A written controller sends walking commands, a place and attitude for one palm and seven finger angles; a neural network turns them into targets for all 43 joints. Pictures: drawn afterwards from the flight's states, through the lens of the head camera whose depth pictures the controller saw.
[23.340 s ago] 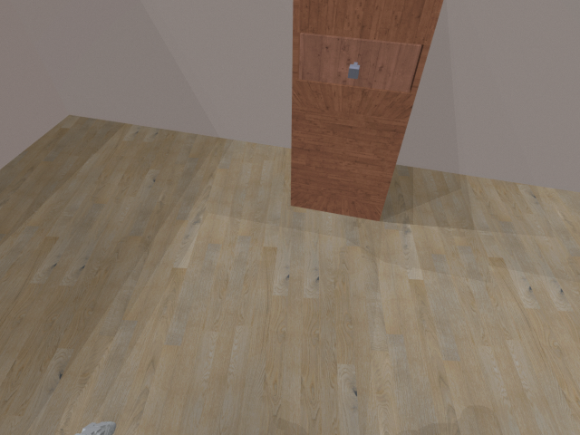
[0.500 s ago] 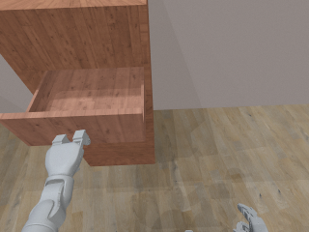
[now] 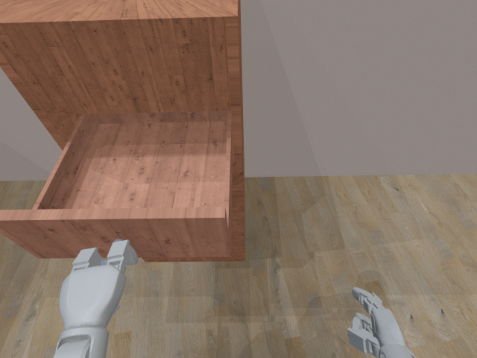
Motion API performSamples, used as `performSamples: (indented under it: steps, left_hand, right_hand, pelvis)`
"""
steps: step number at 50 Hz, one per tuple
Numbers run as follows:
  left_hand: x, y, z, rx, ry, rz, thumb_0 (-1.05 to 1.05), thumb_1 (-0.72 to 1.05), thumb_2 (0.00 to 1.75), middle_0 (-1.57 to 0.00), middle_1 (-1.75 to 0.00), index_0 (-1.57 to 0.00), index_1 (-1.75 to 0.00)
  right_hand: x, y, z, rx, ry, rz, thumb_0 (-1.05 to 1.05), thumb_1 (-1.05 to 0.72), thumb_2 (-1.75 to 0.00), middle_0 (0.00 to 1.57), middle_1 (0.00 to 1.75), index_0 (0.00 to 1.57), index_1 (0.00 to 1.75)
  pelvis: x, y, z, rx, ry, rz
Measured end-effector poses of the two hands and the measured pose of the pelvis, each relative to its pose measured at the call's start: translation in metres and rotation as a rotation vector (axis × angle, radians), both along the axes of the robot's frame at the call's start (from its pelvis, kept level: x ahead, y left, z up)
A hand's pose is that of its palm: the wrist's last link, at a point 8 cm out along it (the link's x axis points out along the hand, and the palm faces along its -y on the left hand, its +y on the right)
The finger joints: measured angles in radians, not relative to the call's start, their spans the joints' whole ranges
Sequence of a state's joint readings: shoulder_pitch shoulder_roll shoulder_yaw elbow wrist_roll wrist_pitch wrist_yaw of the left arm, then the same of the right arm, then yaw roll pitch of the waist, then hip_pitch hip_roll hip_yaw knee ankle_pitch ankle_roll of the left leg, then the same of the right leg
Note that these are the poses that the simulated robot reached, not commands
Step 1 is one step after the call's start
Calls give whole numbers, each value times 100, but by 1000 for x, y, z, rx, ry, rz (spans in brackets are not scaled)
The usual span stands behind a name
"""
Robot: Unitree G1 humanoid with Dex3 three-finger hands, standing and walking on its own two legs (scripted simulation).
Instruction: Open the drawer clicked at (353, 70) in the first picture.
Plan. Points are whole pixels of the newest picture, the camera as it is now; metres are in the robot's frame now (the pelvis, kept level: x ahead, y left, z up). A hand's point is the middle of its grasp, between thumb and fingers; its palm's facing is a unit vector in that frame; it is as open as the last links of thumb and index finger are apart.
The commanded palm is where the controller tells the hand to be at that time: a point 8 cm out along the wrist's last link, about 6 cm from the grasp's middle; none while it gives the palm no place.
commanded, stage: pull the drawer open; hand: left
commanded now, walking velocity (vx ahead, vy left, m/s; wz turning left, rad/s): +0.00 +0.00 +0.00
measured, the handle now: (113, 262) +0.26 +0.24 +0.00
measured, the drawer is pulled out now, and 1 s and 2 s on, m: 0.26 0.30 0.30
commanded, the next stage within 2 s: open the thumb to release the handle in 0.88 s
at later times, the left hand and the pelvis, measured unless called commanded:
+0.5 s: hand (102, 332) +0.16 +0.23 -0.02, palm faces -0.02 -0.09 -1.00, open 6.7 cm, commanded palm +0.11 +0.24 +0.04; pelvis -0.01 -0.01 -0.01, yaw -1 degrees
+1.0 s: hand (102, 332) +0.16 +0.23 -0.02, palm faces -0.02 -0.08 -1.00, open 6.7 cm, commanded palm +0.14 +0.24 +0.04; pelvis -0.01 -0.01 -0.01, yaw -1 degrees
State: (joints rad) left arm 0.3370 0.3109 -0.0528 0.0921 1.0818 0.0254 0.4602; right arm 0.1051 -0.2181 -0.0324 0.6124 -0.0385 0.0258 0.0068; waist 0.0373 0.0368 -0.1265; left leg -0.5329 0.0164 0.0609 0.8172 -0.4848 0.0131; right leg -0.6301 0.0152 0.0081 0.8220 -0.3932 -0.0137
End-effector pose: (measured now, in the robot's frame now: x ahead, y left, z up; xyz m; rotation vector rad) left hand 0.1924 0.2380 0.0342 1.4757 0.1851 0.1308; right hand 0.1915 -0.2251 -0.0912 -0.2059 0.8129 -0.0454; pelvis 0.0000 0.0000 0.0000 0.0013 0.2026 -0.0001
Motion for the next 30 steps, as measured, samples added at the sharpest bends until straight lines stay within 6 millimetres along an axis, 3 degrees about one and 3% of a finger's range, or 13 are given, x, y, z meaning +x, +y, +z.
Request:
performSamples:
  steps: [7, 15, 30]
  left_hand:
    - [-22, -2, 0, -3, 1, 3, 7, 65, 72, -41, -135, -31, -135]
    - [-46, -4, 0, -5, 1, -1, 7, 65, 73, -41, -135, -30, -135]
    - [-51, -5, 3, 2, 2, -11, 6, 65, 70, -41, -135, -29, -131]
  right_hand:
    - [8, 4, 0, 4, -19, 41, 1, -91, -90, 20, 30, 20, 30]
    - [4, 2, -4, 4, -18, 55, 1, -91, -90, 20, 30, 20, 30]
    - [-22, -15, -11, 5, -1, 6, 1, -91, -90, 20, 30, 20, 30]
  pelvis:
    - [-1, -3, -3, 3, -1, -1]
    - [-5, -5, -8, 9, -1, -6]
    - [-13, -8, -14, 18, 6, -28]
